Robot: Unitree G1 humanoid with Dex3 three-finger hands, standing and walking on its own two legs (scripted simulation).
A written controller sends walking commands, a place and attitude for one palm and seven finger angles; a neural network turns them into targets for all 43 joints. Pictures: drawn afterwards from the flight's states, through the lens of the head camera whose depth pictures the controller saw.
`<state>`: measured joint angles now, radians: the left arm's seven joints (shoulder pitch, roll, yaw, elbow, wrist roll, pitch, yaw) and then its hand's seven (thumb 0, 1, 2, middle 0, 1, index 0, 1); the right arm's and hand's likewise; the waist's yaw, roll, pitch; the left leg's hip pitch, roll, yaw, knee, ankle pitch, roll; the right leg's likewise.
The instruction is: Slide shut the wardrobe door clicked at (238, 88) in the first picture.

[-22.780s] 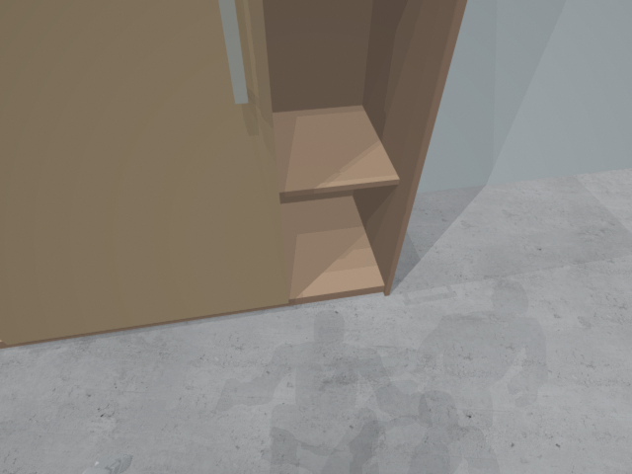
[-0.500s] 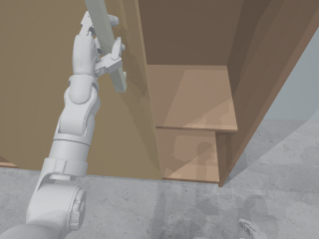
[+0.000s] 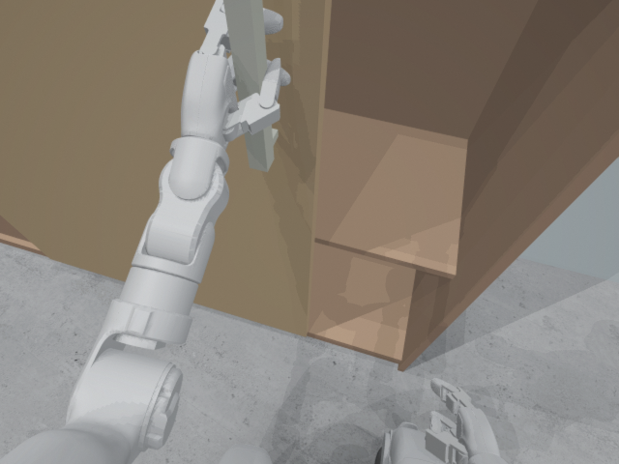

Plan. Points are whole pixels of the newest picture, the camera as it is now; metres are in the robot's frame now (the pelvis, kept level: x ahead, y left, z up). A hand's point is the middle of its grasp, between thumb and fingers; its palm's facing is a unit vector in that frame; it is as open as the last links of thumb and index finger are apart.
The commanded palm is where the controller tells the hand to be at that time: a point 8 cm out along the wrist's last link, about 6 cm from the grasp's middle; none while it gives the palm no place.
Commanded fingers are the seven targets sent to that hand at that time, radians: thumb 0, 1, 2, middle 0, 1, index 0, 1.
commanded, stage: step sideways, sliding the door along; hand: left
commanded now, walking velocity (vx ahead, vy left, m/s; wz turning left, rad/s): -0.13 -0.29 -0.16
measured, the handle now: (255, 27) +0.46 +0.16 +0.27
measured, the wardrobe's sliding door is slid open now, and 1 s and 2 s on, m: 0.30 0.00 0.00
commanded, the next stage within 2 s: stop walking and hold the door there in 1.24 s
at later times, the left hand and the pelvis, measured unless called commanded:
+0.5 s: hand (415, 134) +0.40 -0.01 +0.22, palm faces +0.12 -0.99 -0.08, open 6.8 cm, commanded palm +0.37 -0.03 +0.21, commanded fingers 0.00 0.90 0.90 -0.45 -1.40 -0.45 -1.40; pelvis +0.03 -0.14 -0.01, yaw +1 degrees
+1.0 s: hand (587, 173) +0.38 -0.17 +0.21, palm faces +0.15 -0.98 -0.09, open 7.1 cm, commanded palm +0.35 -0.19 +0.22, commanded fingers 0.00 0.90 0.90 -0.45 -1.40 -0.45 -1.40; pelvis +0.01 -0.30 -0.03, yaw -2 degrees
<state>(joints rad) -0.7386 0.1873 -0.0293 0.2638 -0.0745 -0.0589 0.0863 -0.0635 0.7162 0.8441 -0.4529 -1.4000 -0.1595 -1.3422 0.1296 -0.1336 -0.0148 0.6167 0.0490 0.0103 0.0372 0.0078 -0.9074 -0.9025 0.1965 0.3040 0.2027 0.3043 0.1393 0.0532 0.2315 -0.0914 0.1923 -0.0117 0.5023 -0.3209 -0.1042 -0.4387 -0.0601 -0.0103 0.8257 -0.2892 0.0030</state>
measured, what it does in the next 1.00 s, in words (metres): steps to the right: right foot, then left foot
